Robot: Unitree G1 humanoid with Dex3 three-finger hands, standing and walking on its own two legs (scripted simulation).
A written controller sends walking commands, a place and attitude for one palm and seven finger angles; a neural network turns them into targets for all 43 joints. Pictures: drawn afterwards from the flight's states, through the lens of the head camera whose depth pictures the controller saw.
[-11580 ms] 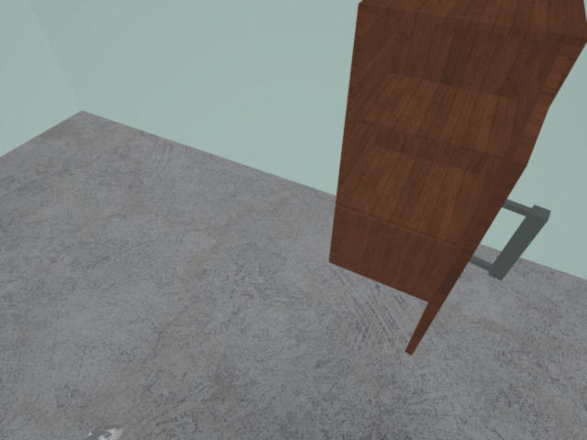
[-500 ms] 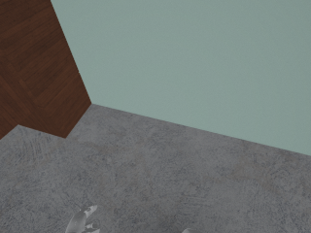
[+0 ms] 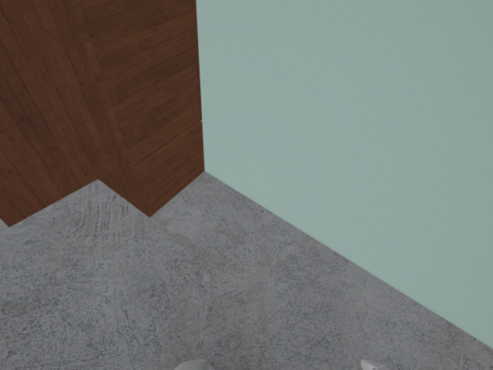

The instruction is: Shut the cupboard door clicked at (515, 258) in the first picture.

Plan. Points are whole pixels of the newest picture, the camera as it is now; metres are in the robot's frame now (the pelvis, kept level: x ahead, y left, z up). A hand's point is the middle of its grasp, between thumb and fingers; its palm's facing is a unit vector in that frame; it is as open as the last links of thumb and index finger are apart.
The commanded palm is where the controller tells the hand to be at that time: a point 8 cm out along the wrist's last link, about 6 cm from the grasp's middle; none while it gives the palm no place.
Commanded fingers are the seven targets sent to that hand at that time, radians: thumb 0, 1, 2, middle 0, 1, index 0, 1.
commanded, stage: walk to a spot facing it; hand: left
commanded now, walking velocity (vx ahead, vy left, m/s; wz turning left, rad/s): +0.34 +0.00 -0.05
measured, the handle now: out of the picture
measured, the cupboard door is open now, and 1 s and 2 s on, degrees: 82 82 82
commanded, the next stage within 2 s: turn to face it in 0.26 s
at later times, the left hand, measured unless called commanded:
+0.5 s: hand (187, 291) +0.28 +0.15 -0.15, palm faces -0.11 -0.97 -0.22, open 7.4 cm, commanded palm none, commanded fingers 0.00 0.90 0.90 -0.20 -0.30 -0.20 -0.30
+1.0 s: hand (152, 321) +0.22 +0.21 -0.18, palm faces +0.25 -0.95 -0.20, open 7.4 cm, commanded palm none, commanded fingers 0.00 0.90 0.90 -0.20 -0.30 -0.20 -0.30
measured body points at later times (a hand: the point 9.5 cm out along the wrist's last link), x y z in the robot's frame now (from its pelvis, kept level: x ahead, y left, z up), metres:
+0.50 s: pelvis +0.16 -0.02 +0.01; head +0.19 -0.04 +0.46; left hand +0.28 +0.20 -0.13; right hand +0.06 -0.22 -0.15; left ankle +0.08 +0.08 -0.72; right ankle +0.26 -0.15 -0.71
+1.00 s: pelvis +0.19 +0.00 +0.00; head +0.19 +0.03 +0.45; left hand +0.21 +0.26 -0.16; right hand +0.32 -0.25 -0.12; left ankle +0.21 +0.09 -0.72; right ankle +0.24 -0.14 -0.68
